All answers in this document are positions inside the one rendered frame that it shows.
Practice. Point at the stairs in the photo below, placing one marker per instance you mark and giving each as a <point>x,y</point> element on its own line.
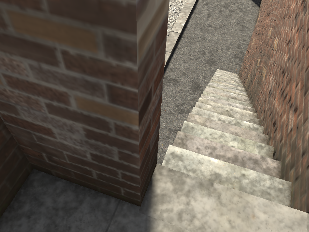
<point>222,142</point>

